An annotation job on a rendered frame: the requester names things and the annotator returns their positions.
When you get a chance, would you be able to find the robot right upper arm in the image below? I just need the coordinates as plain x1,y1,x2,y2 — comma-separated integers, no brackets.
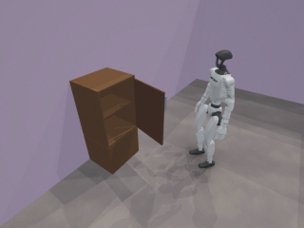
207,67,217,89

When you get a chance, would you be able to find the robot left forearm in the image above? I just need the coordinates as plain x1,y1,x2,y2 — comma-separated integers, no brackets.
220,100,235,126

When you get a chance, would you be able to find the robot left hand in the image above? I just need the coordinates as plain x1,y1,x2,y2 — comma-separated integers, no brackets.
213,125,227,142

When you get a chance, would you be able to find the robot right forearm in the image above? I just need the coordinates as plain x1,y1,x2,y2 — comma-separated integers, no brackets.
200,87,210,103

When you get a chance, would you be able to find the robot right shin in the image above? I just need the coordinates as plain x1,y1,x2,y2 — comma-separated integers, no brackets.
195,131,204,151

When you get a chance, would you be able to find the handle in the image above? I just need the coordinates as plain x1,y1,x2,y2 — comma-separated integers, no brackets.
164,95,167,112

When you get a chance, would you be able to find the robot right foot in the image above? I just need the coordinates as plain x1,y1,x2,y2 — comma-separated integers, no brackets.
189,148,205,155

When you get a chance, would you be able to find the robot left upper arm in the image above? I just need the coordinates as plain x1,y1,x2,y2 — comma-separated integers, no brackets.
223,75,236,105

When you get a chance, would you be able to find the robot right hand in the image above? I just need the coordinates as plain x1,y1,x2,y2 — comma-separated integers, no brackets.
194,101,204,113

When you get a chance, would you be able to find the cupboard door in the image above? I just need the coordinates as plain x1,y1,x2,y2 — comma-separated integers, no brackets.
133,78,165,145

